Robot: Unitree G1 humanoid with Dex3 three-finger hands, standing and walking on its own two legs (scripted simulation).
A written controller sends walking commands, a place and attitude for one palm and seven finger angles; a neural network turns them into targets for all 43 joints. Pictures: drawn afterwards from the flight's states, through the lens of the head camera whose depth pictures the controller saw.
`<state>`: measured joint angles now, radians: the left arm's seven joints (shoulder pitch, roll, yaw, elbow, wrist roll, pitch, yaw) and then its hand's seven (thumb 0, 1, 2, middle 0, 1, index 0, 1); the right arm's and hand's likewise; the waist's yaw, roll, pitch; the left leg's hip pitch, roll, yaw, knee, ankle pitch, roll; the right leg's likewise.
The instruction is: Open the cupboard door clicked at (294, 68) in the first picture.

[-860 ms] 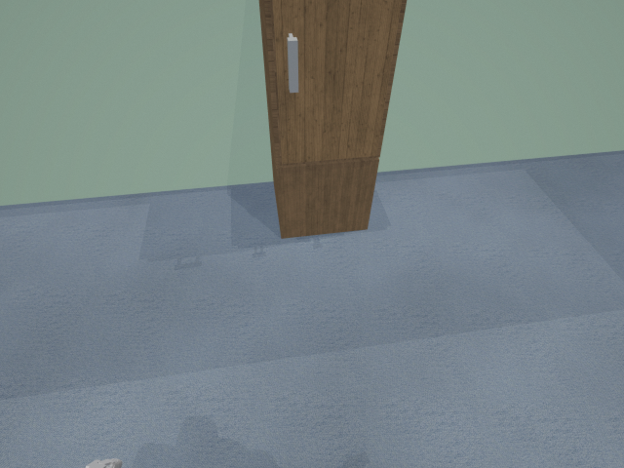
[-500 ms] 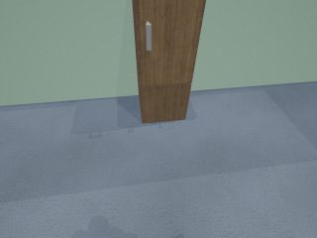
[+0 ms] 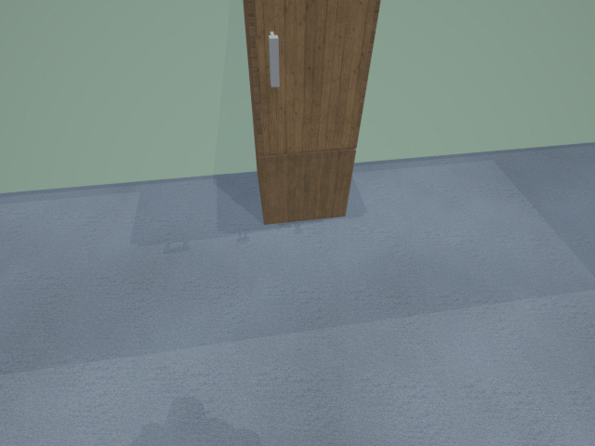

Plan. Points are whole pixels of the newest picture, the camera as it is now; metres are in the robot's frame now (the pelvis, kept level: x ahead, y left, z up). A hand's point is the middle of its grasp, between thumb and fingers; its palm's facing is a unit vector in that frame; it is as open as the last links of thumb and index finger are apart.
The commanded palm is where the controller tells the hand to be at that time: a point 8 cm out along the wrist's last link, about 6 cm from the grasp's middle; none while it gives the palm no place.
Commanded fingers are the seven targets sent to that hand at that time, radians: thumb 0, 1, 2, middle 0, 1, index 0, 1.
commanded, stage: look at it before walking up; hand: left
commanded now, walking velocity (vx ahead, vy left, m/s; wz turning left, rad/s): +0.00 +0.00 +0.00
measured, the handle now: (273, 59) +1.16 +0.14 +0.02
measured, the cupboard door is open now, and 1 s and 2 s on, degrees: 0 0 0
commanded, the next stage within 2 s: walk to a spot facing it in 0.58 s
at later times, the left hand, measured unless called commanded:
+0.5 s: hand out of the picture +0.08 +0.25 -0.16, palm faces -0.01 -0.94 -0.33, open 7.4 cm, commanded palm none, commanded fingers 0.00 0.90 0.90 -0.20 -0.30 -0.20 -0.30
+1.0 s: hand out of the picture +0.07 +0.21 -0.18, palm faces -0.10 -0.96 -0.26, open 7.4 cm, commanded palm none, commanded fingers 0.00 0.90 0.90 -0.20 -0.30 -0.20 -0.30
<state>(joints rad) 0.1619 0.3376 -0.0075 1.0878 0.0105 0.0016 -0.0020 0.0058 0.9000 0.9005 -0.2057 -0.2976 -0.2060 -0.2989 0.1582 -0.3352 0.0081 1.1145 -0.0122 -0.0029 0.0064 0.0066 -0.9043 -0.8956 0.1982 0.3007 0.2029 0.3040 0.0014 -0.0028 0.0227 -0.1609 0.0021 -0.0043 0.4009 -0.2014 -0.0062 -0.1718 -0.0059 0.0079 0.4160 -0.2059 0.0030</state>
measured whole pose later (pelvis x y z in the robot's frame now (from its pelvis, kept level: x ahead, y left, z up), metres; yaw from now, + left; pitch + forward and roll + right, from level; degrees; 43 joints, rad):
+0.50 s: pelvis +0.01 +0.00 +0.00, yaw +0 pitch -2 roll +0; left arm 0.15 0.34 -0.01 1.08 0.01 0.00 0.00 0.01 0.90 0.90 -0.21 -0.30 -0.21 -0.30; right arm 0.12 -0.34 0.01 1.10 -0.01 -0.01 0.01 0.01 -0.90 -0.90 0.20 0.30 0.20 0.30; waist 0.01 -0.01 0.02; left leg -0.14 0.00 -0.01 0.38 -0.20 -0.01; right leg -0.15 -0.01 0.00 0.39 -0.21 0.00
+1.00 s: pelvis +0.00 +0.00 -0.01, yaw -7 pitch -1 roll +1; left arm 0.25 0.27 0.02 0.99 0.02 0.06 -0.02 0.00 0.90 0.90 -0.20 -0.30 -0.20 -0.30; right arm 0.18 -0.26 -0.02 1.00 -0.02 0.03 0.00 0.00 -0.90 -0.90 0.20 0.30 0.20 0.30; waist 0.02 -0.01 0.03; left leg -0.23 0.05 0.10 0.56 -0.32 -0.01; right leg -0.30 0.04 0.10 0.61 -0.32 -0.01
